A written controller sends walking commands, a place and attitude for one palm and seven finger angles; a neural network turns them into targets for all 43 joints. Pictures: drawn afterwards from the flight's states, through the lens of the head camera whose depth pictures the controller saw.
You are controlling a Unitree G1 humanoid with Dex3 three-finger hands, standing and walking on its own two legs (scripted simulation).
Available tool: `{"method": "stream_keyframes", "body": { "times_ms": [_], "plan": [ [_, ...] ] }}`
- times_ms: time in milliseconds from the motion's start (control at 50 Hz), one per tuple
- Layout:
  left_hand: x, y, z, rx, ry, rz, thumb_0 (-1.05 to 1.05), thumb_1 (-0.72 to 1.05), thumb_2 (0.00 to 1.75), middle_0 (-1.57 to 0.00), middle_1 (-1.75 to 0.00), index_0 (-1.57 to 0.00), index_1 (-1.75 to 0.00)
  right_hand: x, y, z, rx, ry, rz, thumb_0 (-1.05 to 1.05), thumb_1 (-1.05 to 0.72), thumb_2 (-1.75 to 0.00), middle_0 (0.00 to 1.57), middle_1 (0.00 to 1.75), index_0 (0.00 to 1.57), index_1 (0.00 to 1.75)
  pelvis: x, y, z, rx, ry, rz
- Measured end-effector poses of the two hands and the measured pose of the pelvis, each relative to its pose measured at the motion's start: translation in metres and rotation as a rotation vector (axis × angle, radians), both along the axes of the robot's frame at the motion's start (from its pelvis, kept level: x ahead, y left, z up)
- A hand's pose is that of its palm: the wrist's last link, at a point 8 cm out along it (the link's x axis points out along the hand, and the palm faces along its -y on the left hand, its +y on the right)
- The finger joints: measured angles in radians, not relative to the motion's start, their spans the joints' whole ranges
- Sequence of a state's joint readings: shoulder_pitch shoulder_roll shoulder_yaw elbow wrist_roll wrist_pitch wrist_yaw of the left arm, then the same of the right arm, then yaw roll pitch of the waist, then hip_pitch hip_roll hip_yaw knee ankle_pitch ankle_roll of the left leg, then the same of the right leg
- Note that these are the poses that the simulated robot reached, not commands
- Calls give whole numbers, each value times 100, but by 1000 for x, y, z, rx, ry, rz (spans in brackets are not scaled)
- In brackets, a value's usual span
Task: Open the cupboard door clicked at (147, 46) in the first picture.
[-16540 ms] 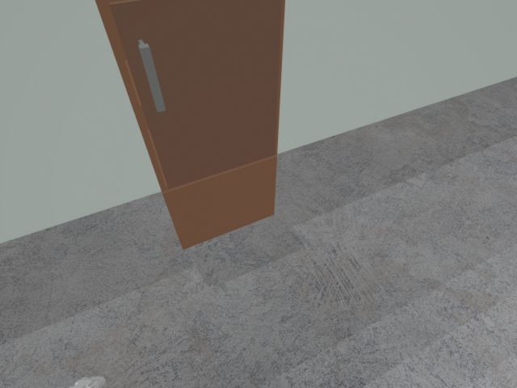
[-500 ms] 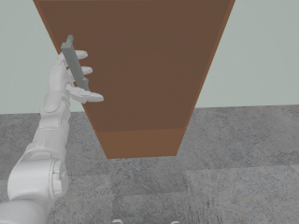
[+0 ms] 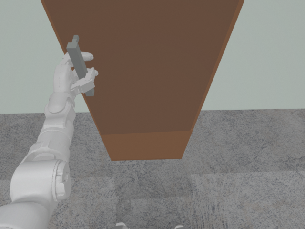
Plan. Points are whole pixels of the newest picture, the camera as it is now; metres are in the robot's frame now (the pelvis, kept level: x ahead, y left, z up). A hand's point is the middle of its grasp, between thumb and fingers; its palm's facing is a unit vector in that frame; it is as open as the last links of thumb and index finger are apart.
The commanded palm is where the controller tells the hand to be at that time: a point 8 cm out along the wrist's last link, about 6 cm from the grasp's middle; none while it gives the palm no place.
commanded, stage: close the thumb around the handle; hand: left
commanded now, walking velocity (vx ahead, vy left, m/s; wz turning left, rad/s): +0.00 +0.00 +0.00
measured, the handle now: (83, 67) +0.52 +0.18 +0.12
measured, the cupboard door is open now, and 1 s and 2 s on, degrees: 2 34 35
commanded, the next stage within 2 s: pull the door open along its arc in 0.10 s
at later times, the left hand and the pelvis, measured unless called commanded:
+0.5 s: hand (89, 87) +0.45 +0.15 +0.12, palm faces -0.02 -1.00 +0.00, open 5.8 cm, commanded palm +0.38 +0.21 +0.12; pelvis +0.01 +0.00 +0.01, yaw -2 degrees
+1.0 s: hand (120, 148) +0.27 +0.06 +0.12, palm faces +0.30 -0.95 +0.03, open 6.1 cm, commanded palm +0.20 +0.13 +0.12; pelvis +0.02 -0.02 +0.02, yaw +0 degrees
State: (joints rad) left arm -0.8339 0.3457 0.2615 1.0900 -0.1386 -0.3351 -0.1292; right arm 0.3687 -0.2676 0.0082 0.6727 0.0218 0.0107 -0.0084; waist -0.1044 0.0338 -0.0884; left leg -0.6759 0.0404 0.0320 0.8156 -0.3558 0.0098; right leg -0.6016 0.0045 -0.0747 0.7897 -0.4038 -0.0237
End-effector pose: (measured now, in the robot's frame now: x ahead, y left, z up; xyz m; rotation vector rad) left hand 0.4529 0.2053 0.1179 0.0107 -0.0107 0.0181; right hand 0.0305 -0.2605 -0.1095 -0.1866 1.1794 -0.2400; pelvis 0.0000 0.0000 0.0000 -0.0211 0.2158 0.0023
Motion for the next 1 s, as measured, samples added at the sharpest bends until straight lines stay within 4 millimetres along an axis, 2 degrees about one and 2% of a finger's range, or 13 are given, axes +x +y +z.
{"method": "stream_keyframes", "body": {
  "times_ms": [40, 320, 400, 480, 560, 640, 760, 860, 920, 1000],
  "plan": [
    [0, 0, 0, 2, 0, 0, 1, 74, 83, -38, -133, -35, -133, -1, -1, 0, -1, 2, -1, 1, -91, -90, 20, 30, 21, 30, 0, 0, 0, -1, 1, 1],
    [0, 1, 0, 1, 0, -13, 1, 74, 81, -37, -135, -35, -135, -7, -4, 1, -3, 3, -21, 1, -91, -90, 20, 30, 21, 30, 0, -3, 1, 4, 2, -11],
    [-6, 1, 0, -7, -6, -25, 2, 74, 79, -37, -135, -35, -135, -3, -4, 4, 2, -18, -36, 1, -91, -90, 20, 30, 21, 30, 3, -3, 3, 6, -7, -23],
    [-21, -1, -1, -13, -19, -36, 2, 73, 77, -37, -135, -35, -135, 9, -3, 7, 13, -55, -39, 1, -91, -90, 20, 30, 21, 30, 8, -3, 6, 10, -21, -33],
    [-45, -5, -2, -17, -38, -51, 1, 72, 75, -37, -135, -35, -135, 31, -1, 13, 30, -123, -28, 1, -91, -90, 20, 30, 20, 30, 13, -3, 9, 13, -43, -40],
    [-81, -14, -3, -27, -50, -63, 1, 70, 73, -37, -135, -34, -135, 65, 3, 21, 48, -225, 1, 2, -91, -90, 20, 30, 20, 30, 17, -2, 13, 16, -71, -42],
    [-139, -44, -3, -81, -35, 85, 1, 68, 73, -36, -135, -35, -132, 128, 21, 38, 84, -381, 114, 2, -91, -90, 20, 30, 20, 30, 18, -3, 15, 22, -119, -28],
    [-177, -70, 0, -84, 11, 213, 0, 66, 73, -36, -134, -37, -132, 173, 39, 58, 108, -477, 202, 2, -91, -90, 20, 30, 20, 30, 18, -9, 17, 28, -155, -12],
    [-195, -85, 2, -72, 34, 262, 0, 65, 73, -36, -132, -38, -133, 190, 47, 68, 126, -514, 231, 2, -91, -90, 20, 30, 20, 30, 20, -14, 18, 29, -175, -7],
    [-214, -100, 4, -46, 50, 285, 0, 64, 72, -36, -130, -39, -134, 199, 51, 74, 147, -527, 250, 1, -91, -90, 20, 30, 21, 30, 22, -22, 18, 30, -201, -1]
  ]
}}
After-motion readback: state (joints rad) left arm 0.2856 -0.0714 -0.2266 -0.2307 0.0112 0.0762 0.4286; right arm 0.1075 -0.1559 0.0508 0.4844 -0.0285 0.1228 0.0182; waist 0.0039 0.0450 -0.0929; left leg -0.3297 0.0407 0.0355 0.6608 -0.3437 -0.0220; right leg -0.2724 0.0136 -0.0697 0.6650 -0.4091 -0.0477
